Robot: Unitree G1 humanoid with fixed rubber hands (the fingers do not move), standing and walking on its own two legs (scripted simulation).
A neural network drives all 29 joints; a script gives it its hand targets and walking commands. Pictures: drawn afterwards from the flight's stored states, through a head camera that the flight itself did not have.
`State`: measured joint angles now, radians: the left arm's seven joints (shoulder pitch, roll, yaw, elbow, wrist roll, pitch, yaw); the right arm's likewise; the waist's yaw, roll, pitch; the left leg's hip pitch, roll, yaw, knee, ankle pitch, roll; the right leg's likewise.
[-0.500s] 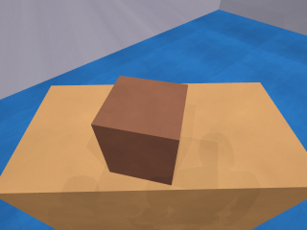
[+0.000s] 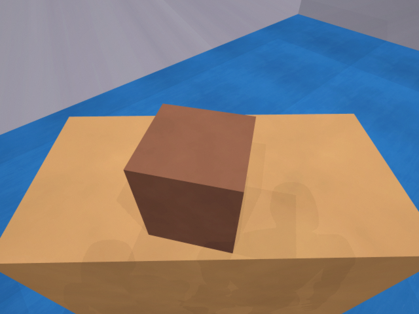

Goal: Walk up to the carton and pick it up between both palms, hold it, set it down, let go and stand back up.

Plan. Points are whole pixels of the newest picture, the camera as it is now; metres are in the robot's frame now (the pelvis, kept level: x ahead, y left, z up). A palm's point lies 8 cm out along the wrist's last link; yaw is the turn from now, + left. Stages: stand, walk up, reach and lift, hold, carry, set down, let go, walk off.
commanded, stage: stand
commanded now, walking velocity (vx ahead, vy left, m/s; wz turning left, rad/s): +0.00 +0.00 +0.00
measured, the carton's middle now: (198, 179) +0.41 +0.03 +0.01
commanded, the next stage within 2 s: none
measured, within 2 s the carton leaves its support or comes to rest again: neither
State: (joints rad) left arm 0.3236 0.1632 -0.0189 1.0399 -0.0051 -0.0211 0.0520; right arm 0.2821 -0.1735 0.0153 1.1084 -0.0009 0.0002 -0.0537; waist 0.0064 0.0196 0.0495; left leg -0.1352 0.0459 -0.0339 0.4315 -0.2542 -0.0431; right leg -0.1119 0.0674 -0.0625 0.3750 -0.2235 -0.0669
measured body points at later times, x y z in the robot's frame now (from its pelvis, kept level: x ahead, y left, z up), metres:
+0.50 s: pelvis +0.00 +0.01 +0.00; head +0.01 +0.01 +0.45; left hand +0.00 +0.24 -0.16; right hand +0.00 -0.21 -0.16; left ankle -0.01 +0.15 -0.74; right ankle -0.01 -0.07 -0.74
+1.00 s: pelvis +0.00 +0.01 +0.00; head +0.01 +0.01 +0.45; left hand +0.01 +0.23 -0.16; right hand +0.00 -0.21 -0.16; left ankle -0.01 +0.15 -0.74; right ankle -0.01 -0.07 -0.74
